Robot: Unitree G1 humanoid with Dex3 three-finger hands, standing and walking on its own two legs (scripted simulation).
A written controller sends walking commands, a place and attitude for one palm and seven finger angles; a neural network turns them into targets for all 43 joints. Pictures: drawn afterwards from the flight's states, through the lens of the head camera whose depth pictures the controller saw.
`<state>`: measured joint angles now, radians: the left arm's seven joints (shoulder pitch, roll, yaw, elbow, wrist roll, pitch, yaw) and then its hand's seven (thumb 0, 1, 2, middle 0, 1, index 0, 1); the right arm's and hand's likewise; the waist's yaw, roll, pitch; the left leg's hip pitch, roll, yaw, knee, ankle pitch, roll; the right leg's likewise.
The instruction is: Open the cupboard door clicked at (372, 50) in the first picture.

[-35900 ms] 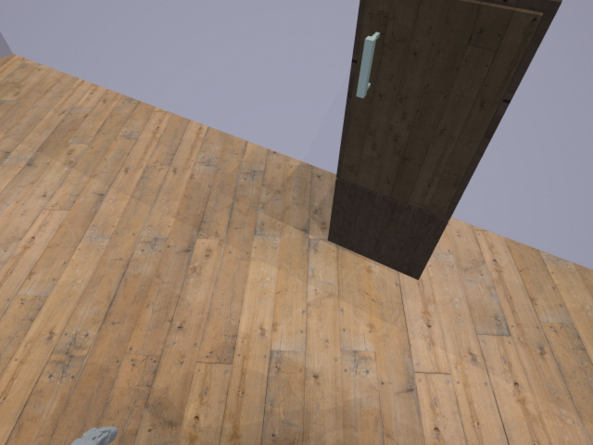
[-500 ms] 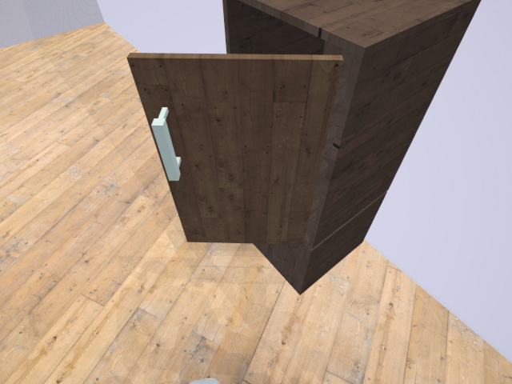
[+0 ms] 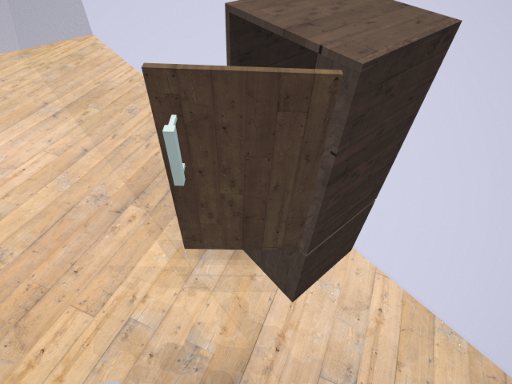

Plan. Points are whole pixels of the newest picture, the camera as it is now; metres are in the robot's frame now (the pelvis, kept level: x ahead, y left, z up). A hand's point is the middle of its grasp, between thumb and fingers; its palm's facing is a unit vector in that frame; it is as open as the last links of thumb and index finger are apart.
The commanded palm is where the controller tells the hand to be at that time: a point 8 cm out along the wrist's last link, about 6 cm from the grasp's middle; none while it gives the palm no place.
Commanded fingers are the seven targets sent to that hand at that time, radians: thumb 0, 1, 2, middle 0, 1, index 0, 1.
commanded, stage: come to a stop and stand still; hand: left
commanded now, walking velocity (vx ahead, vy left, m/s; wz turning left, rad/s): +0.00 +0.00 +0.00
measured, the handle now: (176, 151) +0.55 +0.20 +0.05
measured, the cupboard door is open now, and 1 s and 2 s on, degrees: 50 50 50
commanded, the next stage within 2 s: look again from close up in 0.62 s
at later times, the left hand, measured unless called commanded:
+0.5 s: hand out of the picture +0.00 +0.23 -0.17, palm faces +0.00 -0.97 -0.23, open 7.3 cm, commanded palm none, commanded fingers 0.00 0.90 0.90 -0.20 -0.30 -0.20 -0.30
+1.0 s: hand out of the picture -0.01 +0.21 -0.18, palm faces +0.00 -0.99 -0.16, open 7.3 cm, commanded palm none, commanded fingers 0.00 0.90 0.90 -0.20 -0.30 -0.20 -0.30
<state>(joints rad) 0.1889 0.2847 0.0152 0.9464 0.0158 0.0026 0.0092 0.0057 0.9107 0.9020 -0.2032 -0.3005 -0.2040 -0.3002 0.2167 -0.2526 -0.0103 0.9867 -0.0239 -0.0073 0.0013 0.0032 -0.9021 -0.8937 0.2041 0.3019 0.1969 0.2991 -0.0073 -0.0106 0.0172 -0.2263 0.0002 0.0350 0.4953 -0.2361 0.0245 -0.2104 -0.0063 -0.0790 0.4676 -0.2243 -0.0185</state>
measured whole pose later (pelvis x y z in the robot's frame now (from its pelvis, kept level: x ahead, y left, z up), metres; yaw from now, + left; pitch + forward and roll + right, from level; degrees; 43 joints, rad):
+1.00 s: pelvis +0.00 +0.04 +0.00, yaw -1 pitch -2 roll +0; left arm 0.31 0.16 -0.01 1.10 0.02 0.01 0.04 0.00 0.91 0.90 -0.20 -0.30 -0.20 -0.30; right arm 0.25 -0.15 -0.01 1.14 0.00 -0.01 -0.01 0.00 -0.91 -0.89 0.20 0.30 0.20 0.30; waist 0.01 -0.03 0.03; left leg -0.18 -0.06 0.07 0.39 -0.18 0.08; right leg -0.18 -0.06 -0.04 0.39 -0.17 0.05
